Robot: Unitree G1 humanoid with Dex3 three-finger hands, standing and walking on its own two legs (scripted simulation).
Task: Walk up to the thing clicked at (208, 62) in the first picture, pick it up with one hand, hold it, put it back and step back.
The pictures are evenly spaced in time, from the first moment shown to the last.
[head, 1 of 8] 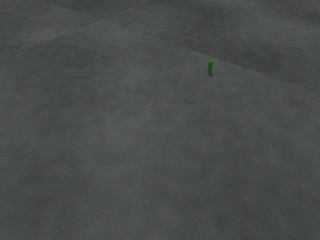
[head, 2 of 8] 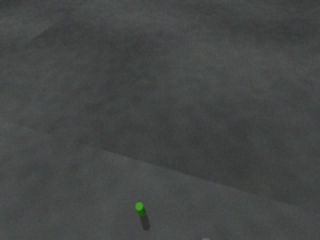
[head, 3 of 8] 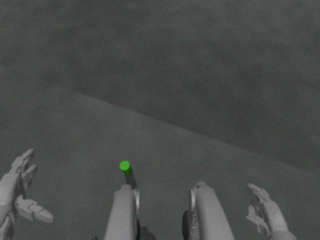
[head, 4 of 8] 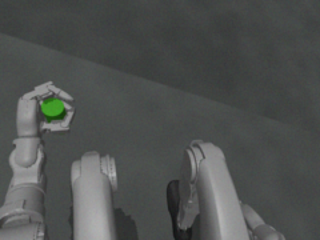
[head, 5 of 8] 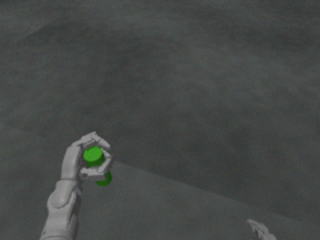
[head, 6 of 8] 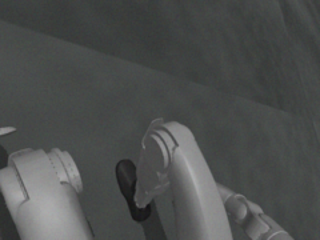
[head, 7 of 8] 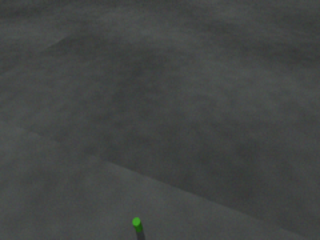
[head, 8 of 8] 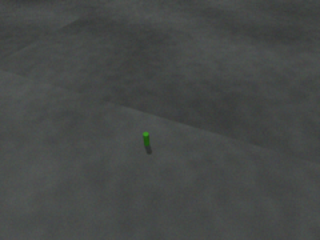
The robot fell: no
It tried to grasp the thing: yes
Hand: left
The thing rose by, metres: 0.70
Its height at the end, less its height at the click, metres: +0.00
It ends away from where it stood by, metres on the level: 0.03
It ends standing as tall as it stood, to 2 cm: yes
